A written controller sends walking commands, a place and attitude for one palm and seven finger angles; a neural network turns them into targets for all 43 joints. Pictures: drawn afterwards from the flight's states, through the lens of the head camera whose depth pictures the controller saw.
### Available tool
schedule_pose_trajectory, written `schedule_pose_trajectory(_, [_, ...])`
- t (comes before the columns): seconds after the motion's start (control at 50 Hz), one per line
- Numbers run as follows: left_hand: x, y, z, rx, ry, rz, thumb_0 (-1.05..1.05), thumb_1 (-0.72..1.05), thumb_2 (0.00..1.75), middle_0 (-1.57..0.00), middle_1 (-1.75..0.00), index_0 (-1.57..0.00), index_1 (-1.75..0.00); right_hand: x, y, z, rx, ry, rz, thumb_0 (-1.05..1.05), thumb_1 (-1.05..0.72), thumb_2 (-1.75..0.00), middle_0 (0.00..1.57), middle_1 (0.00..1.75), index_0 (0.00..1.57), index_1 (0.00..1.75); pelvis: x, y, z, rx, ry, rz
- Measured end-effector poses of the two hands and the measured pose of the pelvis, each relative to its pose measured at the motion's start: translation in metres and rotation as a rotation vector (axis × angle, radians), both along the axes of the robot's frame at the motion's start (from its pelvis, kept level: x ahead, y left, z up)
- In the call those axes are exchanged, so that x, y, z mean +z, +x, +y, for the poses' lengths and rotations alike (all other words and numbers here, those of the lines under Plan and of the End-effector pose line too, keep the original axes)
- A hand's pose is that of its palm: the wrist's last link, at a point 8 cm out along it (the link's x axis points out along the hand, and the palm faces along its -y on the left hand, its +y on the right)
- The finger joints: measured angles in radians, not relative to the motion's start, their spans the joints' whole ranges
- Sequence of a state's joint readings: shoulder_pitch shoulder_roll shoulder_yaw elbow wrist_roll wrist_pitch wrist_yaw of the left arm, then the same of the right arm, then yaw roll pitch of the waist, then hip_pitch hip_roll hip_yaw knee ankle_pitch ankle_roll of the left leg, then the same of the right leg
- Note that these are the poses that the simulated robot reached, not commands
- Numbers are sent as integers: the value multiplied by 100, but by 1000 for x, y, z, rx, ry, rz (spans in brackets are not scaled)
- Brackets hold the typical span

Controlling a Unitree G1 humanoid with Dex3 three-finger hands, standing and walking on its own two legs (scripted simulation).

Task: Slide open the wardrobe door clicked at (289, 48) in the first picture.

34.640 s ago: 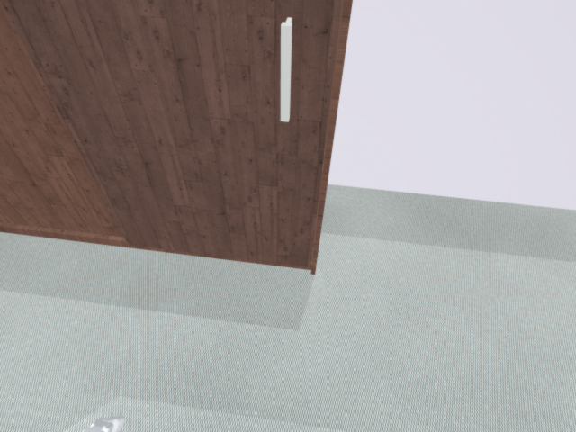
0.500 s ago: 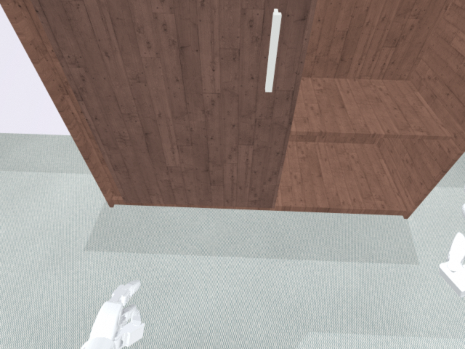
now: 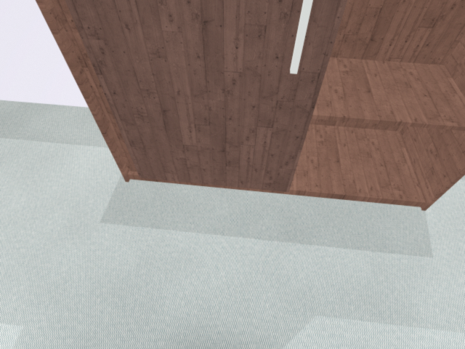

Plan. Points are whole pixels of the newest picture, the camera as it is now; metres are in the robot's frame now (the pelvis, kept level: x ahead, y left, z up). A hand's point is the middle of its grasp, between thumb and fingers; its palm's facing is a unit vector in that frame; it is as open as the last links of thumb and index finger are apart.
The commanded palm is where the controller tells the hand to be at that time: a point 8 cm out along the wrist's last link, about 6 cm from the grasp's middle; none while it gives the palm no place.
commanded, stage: let the arm hang, fingers relaxed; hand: right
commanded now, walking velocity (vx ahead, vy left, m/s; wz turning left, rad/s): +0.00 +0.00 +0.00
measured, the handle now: (300, 31) +0.88 -0.11 +0.10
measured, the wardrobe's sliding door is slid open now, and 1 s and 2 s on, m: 0.69 0.69 0.69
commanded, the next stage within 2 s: look to check the result in 0.56 s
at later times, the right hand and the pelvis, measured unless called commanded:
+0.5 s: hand out of the picture +0.14 -0.24 -0.15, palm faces -0.07 +0.94 -0.32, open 7.4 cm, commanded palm none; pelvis +0.02 -0.01 +0.01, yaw +1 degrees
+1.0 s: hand out of the picture +0.13 -0.26 -0.15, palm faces -0.05 +0.94 -0.35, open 7.4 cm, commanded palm none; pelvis +0.04 -0.01 +0.01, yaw +0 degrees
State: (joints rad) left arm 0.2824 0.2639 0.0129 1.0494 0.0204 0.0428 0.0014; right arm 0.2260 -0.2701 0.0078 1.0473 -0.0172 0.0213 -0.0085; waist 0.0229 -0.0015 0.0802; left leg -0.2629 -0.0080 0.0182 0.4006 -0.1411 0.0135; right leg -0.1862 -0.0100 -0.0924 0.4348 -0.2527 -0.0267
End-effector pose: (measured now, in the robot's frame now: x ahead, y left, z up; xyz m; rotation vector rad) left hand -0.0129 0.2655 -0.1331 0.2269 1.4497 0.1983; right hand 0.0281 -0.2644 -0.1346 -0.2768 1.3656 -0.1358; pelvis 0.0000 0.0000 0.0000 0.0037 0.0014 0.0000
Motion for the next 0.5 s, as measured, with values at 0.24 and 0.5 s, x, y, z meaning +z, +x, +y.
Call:
schedule_pose_trajectory(0.24, [-6, 51, -4, -12, -18, -122, 0, 90, 90, -20, -30, -20, -30, 25, 63, -31, 34, -88, -129, 0, -91, -90, 20, 30, 20, 30, 3, 12, -7, 12, -4, -17])
schedule_pose_trajectory(0.5, [12, 103, 9, -54, 34, -210, 0, 90, 90, -20, -30, -20, -30, 22, 106, -19, 66, -35, -201, 0, -90, -90, 20, 30, 20, 30, 6, 24, -10, 9, -4, -14])
